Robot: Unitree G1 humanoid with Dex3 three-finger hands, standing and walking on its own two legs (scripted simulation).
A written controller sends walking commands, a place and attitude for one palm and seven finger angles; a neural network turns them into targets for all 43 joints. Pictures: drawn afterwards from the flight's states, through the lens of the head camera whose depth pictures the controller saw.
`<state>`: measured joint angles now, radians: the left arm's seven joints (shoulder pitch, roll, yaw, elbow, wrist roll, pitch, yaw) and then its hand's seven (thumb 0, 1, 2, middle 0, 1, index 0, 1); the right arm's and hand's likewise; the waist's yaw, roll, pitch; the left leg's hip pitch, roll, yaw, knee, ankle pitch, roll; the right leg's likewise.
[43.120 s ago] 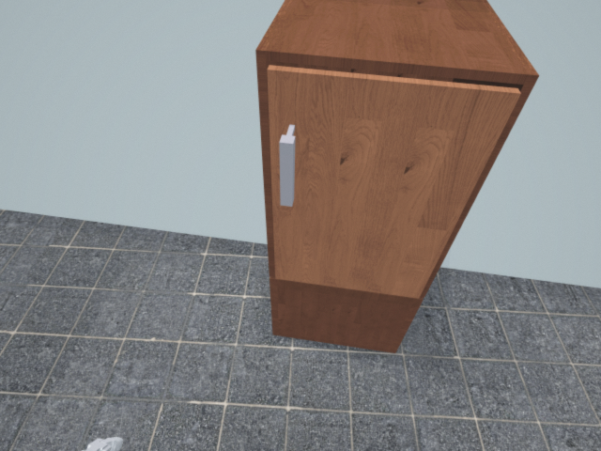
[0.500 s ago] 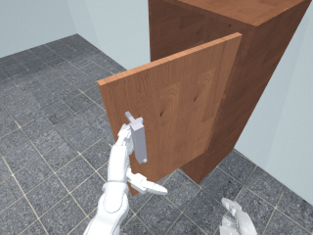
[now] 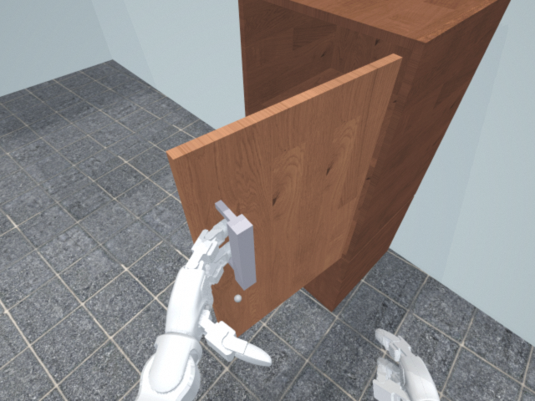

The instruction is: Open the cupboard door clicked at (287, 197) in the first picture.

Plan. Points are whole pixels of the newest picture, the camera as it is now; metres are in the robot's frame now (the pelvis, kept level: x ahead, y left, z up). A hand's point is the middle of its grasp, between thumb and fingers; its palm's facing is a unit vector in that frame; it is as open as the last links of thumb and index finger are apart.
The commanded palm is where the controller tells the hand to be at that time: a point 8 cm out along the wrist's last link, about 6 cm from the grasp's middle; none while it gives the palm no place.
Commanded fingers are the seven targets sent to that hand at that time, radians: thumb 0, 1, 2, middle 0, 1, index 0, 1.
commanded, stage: slide the hand sideways off the handle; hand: left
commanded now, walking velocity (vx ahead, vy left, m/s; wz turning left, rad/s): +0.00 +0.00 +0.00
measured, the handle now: (234, 246) +0.32 +0.07 +0.08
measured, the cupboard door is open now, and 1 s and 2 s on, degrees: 84 83 83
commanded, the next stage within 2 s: draw the hand back to the body in 0.58 s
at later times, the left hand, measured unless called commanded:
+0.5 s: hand (193, 328) +0.20 +0.11 +0.08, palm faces -0.01 -1.00 -0.05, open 16.3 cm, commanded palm +0.16 +0.17 +0.08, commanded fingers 0.00 -0.50 0.30 -0.15 -0.30 -0.15 -0.30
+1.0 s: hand (150, 331) +0.18 +0.15 +0.11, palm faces +0.01 -1.00 -0.07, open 16.3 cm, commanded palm +0.15 +0.21 +0.12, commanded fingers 0.00 -0.50 0.30 -0.15 -0.30 -0.15 -0.30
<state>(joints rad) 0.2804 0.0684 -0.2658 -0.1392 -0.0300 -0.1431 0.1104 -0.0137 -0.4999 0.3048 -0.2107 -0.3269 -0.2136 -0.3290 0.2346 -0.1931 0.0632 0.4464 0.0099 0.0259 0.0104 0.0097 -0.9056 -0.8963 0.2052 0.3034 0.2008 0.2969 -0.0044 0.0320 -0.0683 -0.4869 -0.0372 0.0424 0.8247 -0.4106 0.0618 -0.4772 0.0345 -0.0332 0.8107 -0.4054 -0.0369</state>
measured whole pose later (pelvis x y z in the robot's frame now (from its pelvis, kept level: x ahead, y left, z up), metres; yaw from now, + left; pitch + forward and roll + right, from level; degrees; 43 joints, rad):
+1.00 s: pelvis +0.01 -0.01 +0.00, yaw +2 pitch +5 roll -2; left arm 0.59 0.22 0.06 -0.39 -0.24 -0.17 -0.16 -0.01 -0.50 0.30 -0.15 -0.30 -0.16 -0.30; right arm 0.28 -0.23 0.05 0.45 0.05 -0.12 -0.06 0.01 -0.90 -0.90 0.21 0.30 0.20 0.30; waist 0.02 0.07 -0.12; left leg -0.53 -0.02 0.00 0.88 -0.44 0.05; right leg -0.49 0.05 -0.08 0.83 -0.43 -0.05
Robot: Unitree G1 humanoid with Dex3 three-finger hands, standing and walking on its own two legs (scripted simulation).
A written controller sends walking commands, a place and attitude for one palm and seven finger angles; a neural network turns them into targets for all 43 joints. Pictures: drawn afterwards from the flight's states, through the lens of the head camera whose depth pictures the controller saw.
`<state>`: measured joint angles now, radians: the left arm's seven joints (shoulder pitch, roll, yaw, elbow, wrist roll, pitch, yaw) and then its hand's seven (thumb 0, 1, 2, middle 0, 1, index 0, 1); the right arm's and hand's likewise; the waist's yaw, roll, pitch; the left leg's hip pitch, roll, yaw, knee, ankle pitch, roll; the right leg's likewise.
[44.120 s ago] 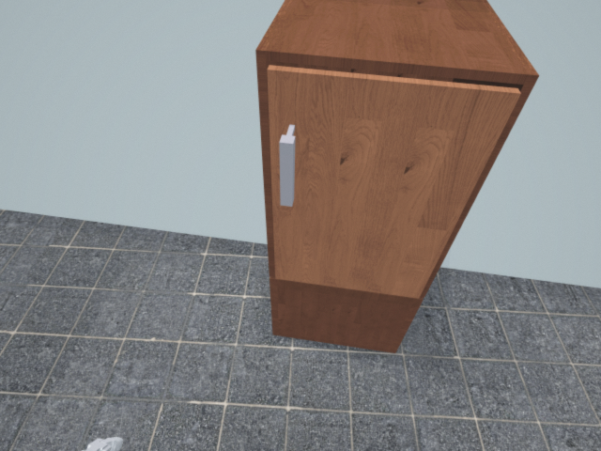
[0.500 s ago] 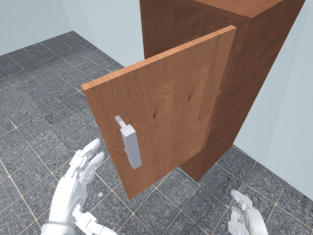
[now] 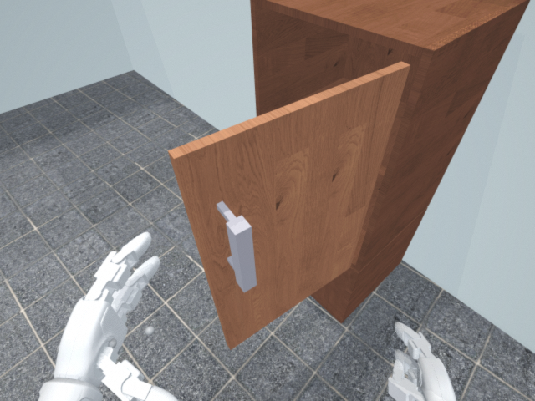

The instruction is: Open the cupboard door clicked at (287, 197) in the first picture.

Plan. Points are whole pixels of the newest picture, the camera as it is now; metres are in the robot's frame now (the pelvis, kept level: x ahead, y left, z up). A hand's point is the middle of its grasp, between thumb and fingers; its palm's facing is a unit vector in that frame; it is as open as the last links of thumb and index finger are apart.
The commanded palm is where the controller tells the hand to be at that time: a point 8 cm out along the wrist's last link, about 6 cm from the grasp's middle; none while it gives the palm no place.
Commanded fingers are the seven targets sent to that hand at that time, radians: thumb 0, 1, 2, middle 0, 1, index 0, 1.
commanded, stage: draw the hand back to the body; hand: left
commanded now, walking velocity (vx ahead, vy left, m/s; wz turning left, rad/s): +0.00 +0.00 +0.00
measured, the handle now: (235, 247) +0.32 +0.08 +0.09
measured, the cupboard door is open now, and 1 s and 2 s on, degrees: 83 83 83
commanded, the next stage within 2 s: step back with the hand held close in 1.26 s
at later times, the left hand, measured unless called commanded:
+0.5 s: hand (69, 301) +0.19 +0.24 +0.15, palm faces +0.28 -0.90 -0.34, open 13.6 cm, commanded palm +0.15 +0.28 +0.17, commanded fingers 0.00 0.27 0.63 -0.18 -0.30 -0.18 -0.30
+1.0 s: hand (13, 258) +0.21 +0.28 +0.21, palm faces +0.45 -0.80 -0.40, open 8.0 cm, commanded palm +0.16 +0.31 +0.21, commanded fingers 0.00 0.90 0.90 -0.20 -0.30 -0.20 -0.30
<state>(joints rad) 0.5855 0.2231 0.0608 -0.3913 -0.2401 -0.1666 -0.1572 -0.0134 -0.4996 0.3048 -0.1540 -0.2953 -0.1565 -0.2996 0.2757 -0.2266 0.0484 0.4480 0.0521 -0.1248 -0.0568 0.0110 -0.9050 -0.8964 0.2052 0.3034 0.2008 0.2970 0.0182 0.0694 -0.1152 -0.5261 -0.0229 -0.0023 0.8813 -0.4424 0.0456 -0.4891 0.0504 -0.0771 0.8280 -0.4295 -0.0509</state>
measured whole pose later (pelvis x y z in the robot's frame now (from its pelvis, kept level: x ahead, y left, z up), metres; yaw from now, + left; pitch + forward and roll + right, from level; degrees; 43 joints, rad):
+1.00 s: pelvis +0.02 +0.01 +0.04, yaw -1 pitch -4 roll -1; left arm 0.48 0.36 0.35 -0.43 -0.07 -0.07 0.12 0.01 0.77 0.85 -0.21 -0.30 -0.21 -0.30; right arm 0.19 -0.24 0.03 0.62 0.01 -0.08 -0.05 0.01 -0.90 -0.90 0.21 0.30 0.20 0.30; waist 0.07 0.06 0.01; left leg -0.10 -0.05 0.02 0.43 -0.26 0.06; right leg -0.07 0.04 -0.03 0.38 -0.24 -0.03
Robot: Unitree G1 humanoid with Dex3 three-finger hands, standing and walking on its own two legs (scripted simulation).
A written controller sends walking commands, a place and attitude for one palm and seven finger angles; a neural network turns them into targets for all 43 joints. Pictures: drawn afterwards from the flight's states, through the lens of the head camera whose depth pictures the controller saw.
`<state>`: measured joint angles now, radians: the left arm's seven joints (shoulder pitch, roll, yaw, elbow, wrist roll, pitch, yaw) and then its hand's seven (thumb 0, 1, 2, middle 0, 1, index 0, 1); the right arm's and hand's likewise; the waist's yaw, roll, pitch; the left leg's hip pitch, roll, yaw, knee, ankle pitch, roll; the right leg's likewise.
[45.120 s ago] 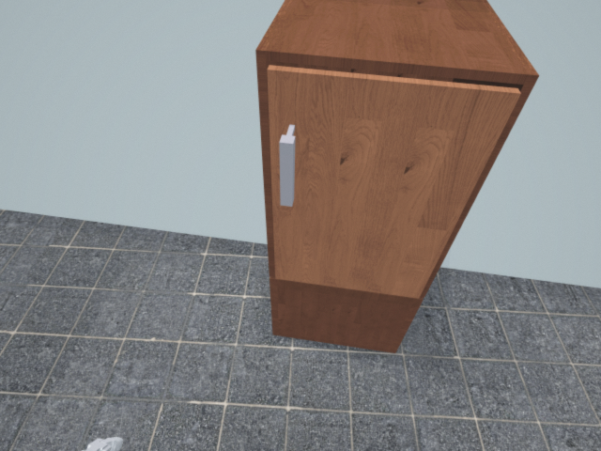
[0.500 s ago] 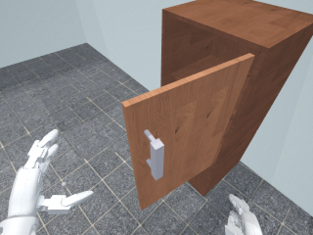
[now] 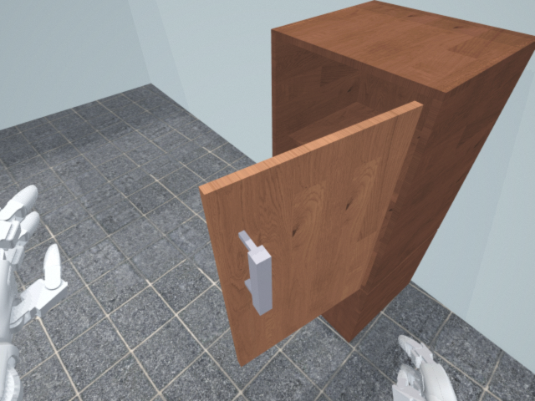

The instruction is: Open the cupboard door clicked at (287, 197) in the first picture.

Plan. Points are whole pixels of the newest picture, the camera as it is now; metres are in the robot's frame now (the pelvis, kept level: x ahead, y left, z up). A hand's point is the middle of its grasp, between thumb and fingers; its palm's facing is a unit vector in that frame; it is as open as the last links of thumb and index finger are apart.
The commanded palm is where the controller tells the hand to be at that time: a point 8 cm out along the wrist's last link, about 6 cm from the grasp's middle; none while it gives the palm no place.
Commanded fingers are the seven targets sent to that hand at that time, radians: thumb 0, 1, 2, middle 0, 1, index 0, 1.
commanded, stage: draw the hand back to the body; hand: left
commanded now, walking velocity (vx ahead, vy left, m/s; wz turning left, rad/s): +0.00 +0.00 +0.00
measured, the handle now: (254, 273) +0.30 +0.07 +0.04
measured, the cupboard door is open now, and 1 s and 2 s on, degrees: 83 83 83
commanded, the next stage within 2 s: step back with the hand held close in 0.26 s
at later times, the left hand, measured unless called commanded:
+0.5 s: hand (77, 289) +0.18 +0.24 +0.16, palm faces +0.44 -0.78 -0.44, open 7.4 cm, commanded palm +0.13 +0.27 +0.17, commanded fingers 0.00 0.90 0.90 -0.20 -0.30 -0.20 -0.30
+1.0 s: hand (20, 348) +0.12 +0.27 +0.15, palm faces +0.39 -0.77 -0.51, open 7.4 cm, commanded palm +0.06 +0.31 +0.17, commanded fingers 0.00 0.90 0.90 -0.20 -0.30 -0.20 -0.30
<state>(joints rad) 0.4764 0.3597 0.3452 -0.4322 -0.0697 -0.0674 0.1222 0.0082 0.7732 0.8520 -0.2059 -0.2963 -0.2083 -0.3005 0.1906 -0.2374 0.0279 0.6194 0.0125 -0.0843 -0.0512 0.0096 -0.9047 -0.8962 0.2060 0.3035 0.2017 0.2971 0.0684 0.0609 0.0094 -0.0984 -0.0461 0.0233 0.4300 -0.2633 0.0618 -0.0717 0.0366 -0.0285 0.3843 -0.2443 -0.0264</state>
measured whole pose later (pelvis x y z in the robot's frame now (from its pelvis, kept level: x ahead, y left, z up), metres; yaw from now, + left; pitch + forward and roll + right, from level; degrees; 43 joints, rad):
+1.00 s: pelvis -0.08 +0.01 -0.01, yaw -1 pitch -1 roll -1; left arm 0.57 0.42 0.42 -0.50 -0.01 -0.18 0.14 0.01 0.89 0.90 -0.21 -0.30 -0.22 -0.30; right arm 0.22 -0.23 -0.01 0.54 0.02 -0.03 -0.08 0.01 -0.91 -0.90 0.21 0.30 0.20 0.30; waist 0.00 0.01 0.03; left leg -0.35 -0.05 0.06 0.56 -0.20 0.09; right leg -0.34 0.04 0.01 0.55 -0.21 0.00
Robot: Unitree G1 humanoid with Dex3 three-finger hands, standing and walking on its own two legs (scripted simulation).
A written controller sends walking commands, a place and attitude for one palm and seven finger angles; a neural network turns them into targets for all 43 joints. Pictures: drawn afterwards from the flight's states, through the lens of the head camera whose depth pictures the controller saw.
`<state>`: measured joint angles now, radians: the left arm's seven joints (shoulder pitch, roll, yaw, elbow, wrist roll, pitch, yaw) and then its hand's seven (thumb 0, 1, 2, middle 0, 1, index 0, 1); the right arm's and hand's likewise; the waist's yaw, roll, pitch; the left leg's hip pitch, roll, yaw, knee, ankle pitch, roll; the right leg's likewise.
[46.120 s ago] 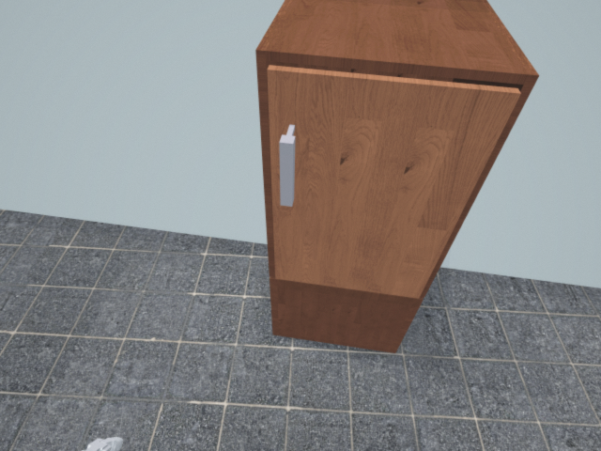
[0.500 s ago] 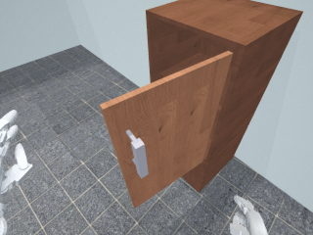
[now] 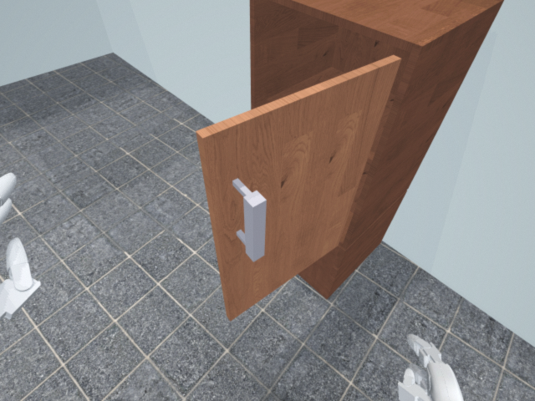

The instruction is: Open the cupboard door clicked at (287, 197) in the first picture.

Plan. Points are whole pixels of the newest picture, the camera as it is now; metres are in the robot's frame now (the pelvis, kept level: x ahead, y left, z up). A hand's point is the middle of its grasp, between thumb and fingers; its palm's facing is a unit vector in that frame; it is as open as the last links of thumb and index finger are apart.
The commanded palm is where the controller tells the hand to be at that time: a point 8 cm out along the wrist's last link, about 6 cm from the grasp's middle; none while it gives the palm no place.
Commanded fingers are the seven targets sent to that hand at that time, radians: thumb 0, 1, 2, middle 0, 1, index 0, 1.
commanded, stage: step back with the hand held close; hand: left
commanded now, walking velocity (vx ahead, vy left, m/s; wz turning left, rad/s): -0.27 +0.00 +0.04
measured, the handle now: (247, 220) +0.38 +0.06 +0.06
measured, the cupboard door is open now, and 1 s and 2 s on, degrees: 83 83 83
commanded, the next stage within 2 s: stop stepping back and stand still in 0.50 s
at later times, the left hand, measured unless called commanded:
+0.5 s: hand out of the picture +0.12 +0.30 +0.18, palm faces +0.43 -0.77 -0.47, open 7.4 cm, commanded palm +0.05 +0.33 +0.19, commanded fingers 0.00 0.90 0.90 -0.20 -0.30 -0.20 -0.30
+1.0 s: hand out of the picture +0.01 +0.25 +0.18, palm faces +0.47 -0.77 -0.43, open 7.4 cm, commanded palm -0.04 +0.28 +0.19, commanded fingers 0.00 0.90 0.90 -0.20 -0.30 -0.20 -0.30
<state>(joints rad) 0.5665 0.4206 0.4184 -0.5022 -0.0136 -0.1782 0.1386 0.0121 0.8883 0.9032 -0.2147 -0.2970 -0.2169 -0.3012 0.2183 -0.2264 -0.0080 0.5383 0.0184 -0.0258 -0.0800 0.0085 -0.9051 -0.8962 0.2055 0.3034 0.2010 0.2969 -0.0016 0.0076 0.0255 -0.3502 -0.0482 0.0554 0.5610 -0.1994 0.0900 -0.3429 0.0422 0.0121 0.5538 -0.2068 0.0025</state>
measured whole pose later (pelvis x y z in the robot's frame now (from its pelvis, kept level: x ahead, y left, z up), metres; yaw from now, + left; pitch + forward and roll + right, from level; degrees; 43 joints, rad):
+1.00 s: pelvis -0.19 -0.01 +0.00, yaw -1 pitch +1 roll +0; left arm 0.54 0.41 0.44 -0.46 -0.04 -0.20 0.16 0.01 0.88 0.90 -0.22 -0.30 -0.22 -0.30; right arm 0.31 -0.27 -0.02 0.69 0.02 -0.10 -0.08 0.01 -0.90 -0.90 0.21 0.30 0.20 0.30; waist 0.01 -0.01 -0.08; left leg -0.31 0.01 0.07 0.56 -0.27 0.03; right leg -0.11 0.02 -0.04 0.51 -0.42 -0.03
